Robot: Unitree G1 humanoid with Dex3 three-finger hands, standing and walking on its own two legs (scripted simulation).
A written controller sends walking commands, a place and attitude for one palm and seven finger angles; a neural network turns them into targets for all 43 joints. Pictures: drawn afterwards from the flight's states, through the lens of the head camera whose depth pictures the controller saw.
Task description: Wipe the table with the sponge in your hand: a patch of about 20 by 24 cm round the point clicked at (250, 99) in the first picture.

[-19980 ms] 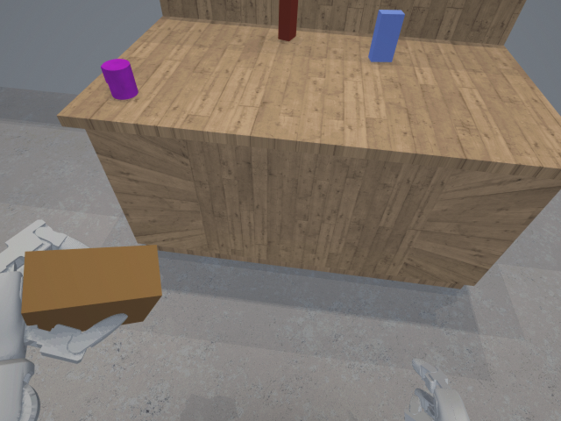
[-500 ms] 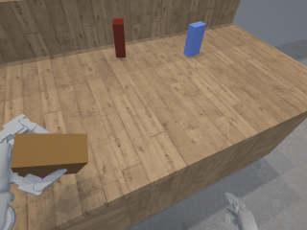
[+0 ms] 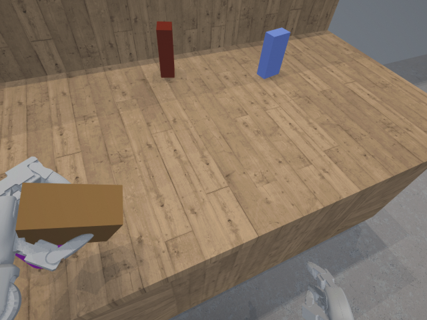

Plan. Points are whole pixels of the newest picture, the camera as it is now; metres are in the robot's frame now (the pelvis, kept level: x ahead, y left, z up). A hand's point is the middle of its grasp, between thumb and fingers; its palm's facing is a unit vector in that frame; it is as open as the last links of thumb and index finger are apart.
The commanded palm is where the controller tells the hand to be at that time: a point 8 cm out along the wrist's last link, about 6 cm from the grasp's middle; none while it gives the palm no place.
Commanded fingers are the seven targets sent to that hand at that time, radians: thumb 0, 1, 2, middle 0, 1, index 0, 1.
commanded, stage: shuffle to correct the standing spot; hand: left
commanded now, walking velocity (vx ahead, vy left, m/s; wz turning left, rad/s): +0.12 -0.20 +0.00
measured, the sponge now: (86, 216) +0.23 +0.22 +0.12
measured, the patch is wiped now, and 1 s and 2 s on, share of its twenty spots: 0.00 0.00 0.00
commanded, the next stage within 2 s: none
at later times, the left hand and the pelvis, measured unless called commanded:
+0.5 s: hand (115, 205) +0.24 +0.17 +0.15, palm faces +0.31 -0.88 -0.36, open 9.7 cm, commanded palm +0.18 +0.22 +0.17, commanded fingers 0.00 0.10 1.30 -1.20 -1.60 -1.20 -1.60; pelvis +0.02 -0.07 -0.01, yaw +0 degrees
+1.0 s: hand (121, 215) +0.22 +0.16 +0.16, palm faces +0.34 -0.86 -0.37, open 9.7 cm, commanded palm +0.16 +0.20 +0.17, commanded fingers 0.00 0.10 1.30 -1.20 -1.60 -1.20 -1.60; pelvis +0.00 -0.09 -0.01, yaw +1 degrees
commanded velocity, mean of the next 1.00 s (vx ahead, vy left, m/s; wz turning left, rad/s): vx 0.13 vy -0.20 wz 0.03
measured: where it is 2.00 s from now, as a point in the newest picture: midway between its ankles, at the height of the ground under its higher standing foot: outside the picture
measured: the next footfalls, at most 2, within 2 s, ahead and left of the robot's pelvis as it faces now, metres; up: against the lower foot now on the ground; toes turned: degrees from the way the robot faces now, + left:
none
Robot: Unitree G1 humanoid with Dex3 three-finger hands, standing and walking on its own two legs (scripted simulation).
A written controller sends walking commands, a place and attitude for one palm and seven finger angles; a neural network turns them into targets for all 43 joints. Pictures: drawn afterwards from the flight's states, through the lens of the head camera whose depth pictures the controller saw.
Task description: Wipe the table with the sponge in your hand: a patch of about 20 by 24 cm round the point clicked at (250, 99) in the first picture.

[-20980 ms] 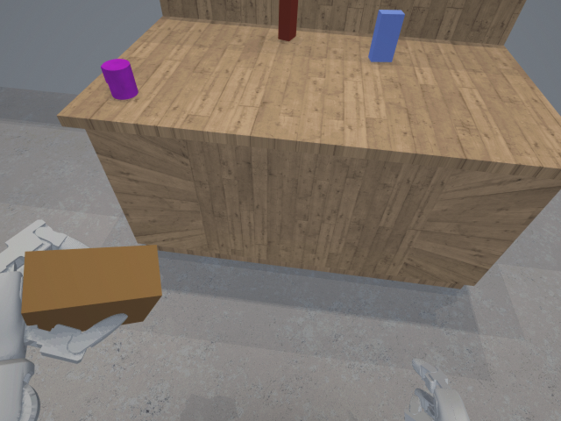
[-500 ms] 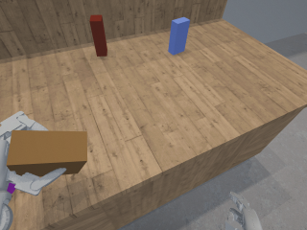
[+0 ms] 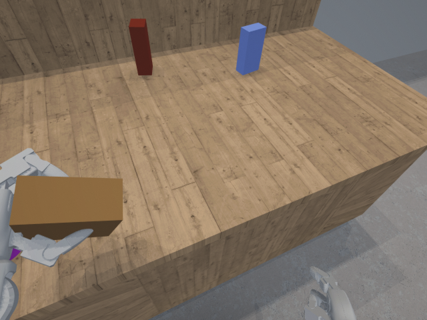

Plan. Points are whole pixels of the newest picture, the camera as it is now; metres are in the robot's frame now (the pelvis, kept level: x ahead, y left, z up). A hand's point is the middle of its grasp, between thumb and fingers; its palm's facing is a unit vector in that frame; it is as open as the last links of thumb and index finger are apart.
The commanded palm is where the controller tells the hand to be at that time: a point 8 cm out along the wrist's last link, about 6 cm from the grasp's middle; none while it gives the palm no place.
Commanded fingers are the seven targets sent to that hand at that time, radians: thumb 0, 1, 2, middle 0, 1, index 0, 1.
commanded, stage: shuffle to correct the standing spot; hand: left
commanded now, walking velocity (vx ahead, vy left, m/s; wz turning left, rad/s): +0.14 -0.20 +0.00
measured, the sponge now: (85, 210) +0.23 +0.21 +0.15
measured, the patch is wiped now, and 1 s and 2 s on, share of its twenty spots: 0.00 0.00 0.00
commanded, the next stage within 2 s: none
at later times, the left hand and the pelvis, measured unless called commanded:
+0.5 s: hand (51, 202) +0.23 +0.25 +0.17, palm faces +0.28 -0.87 -0.40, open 9.7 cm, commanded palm +0.17 +0.29 +0.18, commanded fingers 0.00 0.10 1.30 -1.20 -1.60 -1.20 -1.60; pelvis +0.01 +0.01 +0.00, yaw +0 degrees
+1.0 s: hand (42, 210) +0.22 +0.26 +0.16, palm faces +0.30 -0.88 -0.38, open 9.7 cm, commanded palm +0.16 +0.30 +0.18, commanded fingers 0.00 0.10 1.30 -1.20 -1.60 -1.20 -1.60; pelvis +0.00 +0.02 +0.00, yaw +0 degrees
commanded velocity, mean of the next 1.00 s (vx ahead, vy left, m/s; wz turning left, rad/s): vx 0.14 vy -0.20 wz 0.00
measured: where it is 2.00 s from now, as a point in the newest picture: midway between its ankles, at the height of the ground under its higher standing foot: outside the picture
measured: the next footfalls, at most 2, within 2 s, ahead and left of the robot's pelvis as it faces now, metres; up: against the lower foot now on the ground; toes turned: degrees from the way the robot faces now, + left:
none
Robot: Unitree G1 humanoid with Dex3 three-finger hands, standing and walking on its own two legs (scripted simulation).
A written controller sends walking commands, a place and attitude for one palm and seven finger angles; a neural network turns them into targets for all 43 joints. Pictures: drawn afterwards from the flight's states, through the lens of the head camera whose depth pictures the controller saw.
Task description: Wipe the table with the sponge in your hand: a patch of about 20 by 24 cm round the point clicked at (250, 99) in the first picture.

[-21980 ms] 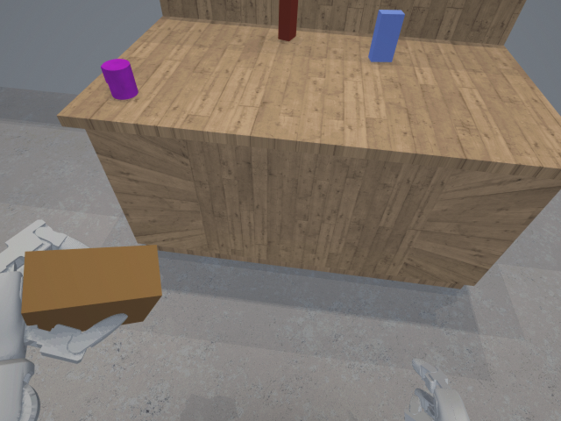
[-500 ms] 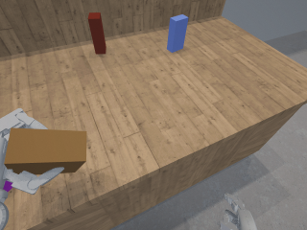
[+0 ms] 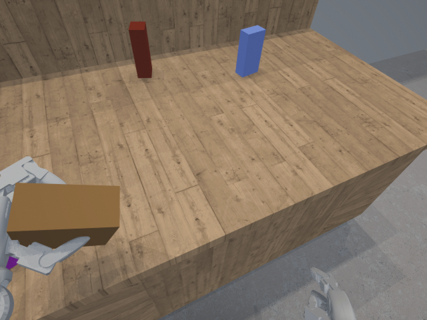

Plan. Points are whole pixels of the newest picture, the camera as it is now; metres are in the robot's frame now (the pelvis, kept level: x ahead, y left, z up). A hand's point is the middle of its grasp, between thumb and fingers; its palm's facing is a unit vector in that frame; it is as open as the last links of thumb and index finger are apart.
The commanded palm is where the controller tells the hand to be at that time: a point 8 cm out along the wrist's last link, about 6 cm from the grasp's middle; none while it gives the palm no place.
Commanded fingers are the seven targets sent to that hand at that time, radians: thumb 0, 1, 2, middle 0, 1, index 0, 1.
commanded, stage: shuffle to correct the standing spot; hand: left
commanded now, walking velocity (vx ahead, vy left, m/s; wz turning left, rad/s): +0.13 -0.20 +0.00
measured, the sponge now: (83, 218) +0.22 +0.21 +0.14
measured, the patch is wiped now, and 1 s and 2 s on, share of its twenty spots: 0.00 0.00 0.00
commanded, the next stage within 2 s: none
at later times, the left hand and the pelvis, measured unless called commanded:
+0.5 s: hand (54, 215) +0.21 +0.23 +0.16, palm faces +0.31 -0.87 -0.38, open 9.7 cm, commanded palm +0.16 +0.27 +0.18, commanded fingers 0.00 0.10 1.30 -1.20 -1.60 -1.20 -1.60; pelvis +0.00 -0.01 +0.00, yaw +0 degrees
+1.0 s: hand (55, 216) +0.21 +0.23 +0.16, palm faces +0.31 -0.87 -0.37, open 9.7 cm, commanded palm +0.16 +0.27 +0.18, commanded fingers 0.00 0.10 1.30 -1.20 -1.60 -1.20 -1.60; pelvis +0.00 -0.01 +0.00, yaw +0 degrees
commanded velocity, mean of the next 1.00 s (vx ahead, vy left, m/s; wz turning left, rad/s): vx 0.13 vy -0.20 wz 0.00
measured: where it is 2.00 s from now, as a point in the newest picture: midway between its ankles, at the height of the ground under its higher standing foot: outside the picture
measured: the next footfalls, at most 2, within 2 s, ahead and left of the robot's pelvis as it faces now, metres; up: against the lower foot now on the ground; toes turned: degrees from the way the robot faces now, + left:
none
